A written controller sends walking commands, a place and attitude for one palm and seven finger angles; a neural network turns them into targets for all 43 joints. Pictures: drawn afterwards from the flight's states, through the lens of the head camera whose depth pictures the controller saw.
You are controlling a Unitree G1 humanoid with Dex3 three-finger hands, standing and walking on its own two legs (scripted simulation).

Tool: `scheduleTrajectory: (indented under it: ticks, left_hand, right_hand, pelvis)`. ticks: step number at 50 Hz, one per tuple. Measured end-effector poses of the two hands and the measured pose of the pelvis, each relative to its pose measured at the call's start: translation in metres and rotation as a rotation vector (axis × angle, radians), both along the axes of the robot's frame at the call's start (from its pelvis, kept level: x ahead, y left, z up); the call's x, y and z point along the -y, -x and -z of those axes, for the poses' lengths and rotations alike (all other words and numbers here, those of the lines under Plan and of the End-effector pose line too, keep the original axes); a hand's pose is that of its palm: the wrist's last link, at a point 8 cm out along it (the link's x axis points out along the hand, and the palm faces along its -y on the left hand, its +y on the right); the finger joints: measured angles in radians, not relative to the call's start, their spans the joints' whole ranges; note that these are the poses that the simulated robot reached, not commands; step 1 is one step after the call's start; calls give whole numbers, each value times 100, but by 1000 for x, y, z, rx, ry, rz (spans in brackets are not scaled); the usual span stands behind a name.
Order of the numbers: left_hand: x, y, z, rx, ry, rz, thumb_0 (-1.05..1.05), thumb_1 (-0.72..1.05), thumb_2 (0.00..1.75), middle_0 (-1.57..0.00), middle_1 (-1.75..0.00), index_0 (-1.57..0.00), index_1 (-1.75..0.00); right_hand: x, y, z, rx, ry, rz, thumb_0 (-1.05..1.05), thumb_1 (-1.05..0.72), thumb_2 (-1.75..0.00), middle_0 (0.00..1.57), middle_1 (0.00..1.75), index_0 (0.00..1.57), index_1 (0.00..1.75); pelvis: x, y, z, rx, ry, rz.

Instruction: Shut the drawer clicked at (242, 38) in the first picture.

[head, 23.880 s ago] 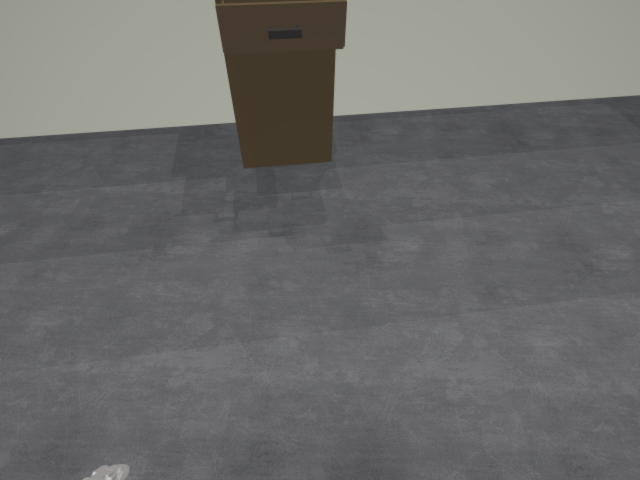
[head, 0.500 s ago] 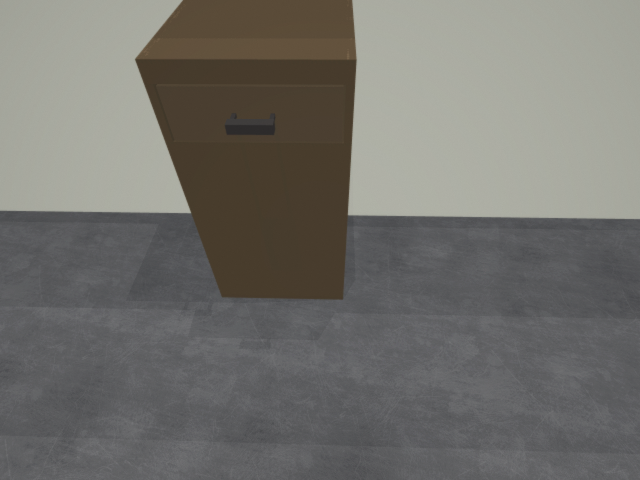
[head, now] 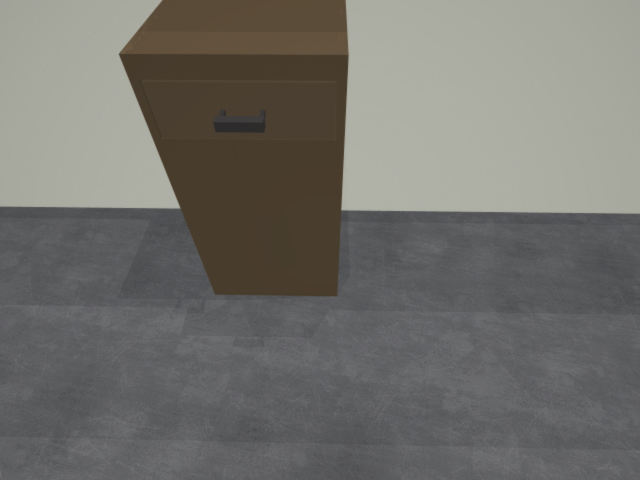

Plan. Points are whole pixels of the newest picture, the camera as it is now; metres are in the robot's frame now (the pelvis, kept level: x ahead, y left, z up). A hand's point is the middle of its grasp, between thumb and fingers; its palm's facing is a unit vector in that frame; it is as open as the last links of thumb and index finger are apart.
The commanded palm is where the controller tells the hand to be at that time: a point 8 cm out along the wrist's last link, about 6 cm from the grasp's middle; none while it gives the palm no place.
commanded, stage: look to check the result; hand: left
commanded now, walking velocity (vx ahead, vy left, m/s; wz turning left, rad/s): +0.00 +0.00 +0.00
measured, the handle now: (241, 118) +0.82 +0.22 +0.00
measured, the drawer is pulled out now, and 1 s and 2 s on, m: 0.00 0.00 0.00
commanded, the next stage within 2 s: stand and wait in 0.34 s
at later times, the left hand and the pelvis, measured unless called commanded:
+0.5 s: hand out of the picture +0.04 +0.19 -0.17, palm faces +0.00 -0.97 -0.24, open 7.4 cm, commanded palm none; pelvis +0.01 +0.00 +0.00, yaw +0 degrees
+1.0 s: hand out of the picture +0.03 +0.19 -0.17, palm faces +0.00 -0.97 -0.25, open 7.4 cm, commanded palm none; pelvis +0.00 +0.00 +0.00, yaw -1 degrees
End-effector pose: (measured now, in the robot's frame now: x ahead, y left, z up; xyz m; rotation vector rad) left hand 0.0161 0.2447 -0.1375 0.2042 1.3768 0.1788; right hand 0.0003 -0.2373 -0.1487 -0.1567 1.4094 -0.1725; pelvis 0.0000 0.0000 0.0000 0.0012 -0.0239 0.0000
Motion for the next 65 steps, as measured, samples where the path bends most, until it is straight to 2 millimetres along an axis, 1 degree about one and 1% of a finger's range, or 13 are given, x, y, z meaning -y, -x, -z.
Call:
scheduleTrajectory:
  ticks: [5,13,25,32,45,56,65]
  left_hand:
    - [1,-2,0,0,-1,1,1,91,90,-20,-30,-20,-29]
    - [5,-11,0,17,6,10,1,91,90,-20,-30,-20,-29]
    - [7,-21,-1,40,9,15,0,91,90,-20,-30,-20,-29]
    - [5,-21,-2,40,3,18,0,91,90,-20,-30,-20,-29]
    - [4,-14,-2,26,-3,15,1,91,90,-20,-30,-20,-29]
    - [4,-13,-2,22,1,15,1,91,90,-20,-30,-20,-29]
    - [3,-16,-2,24,1,18,1,91,90,-20,-30,-20,-29]
  right_hand:
    - [1,-4,0,5,0,0,0,-91,-90,20,30,20,30]
    - [-1,-10,0,18,-7,-1,0,-91,-90,20,30,20,30]
    - [-3,-10,0,23,-10,7,0,-91,-90,20,30,20,30]
    - [-1,-8,0,20,-8,11,0,-91,-90,20,30,20,30]
    - [4,-1,-1,8,0,15,0,-91,-90,20,30,20,30]
    - [7,-1,-2,6,6,13,0,-91,-90,20,30,20,30]
    - [6,-4,-2,8,7,11,0,-91,-90,20,30,20,30]
  pelvis:
    - [1,-3,0,1,0,2]
    - [1,-5,-1,1,0,5]
    - [2,-8,-1,3,-2,8]
    - [2,-7,-1,6,-2,10]
    - [4,-5,-1,7,-2,11]
    - [4,-4,-1,5,0,11]
    - [4,-5,-1,3,0,11]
